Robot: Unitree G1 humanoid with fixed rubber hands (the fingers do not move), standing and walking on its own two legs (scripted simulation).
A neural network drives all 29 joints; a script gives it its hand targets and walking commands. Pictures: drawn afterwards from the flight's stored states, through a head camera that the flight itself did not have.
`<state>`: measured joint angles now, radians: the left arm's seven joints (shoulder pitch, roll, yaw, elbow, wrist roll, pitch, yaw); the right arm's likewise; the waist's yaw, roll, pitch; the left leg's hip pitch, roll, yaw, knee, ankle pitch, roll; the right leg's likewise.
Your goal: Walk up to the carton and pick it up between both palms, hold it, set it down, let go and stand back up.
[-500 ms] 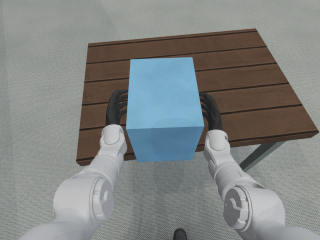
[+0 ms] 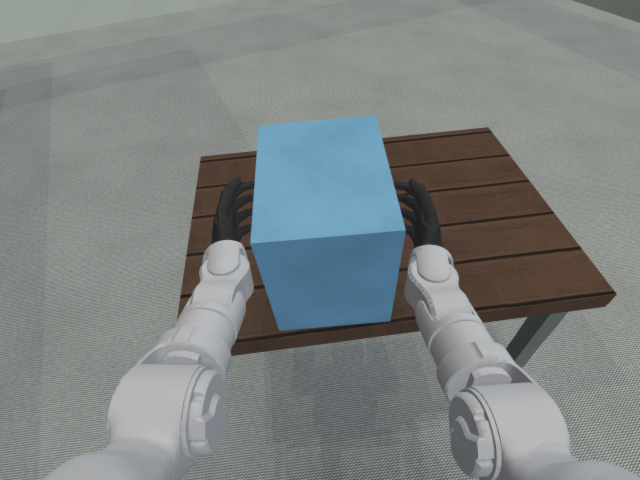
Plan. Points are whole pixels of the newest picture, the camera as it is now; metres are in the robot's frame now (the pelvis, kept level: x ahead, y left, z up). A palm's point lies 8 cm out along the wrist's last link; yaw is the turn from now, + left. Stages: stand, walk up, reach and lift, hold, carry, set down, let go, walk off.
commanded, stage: reach and lift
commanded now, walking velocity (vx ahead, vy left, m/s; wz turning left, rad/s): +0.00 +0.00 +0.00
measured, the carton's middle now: (326, 226) +0.46 -0.03 +0.06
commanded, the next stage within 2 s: hold in 1.70 s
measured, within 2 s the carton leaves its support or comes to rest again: neither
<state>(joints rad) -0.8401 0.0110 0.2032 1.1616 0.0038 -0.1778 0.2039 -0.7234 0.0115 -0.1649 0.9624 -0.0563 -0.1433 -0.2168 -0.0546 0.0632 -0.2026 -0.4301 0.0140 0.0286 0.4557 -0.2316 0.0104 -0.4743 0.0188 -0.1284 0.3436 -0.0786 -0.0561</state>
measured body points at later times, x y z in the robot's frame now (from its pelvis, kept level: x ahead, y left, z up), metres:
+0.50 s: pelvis +0.00 +0.01 +0.01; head -0.01 +0.04 +0.46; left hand +0.42 +0.13 +0.16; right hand +0.40 -0.13 +0.14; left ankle -0.01 +0.11 -0.74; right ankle +0.05 -0.09 -0.74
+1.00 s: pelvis -0.01 +0.02 +0.01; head -0.03 +0.05 +0.45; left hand +0.38 +0.15 +0.18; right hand +0.37 -0.11 +0.15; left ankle -0.01 +0.11 -0.74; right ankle +0.05 -0.09 -0.74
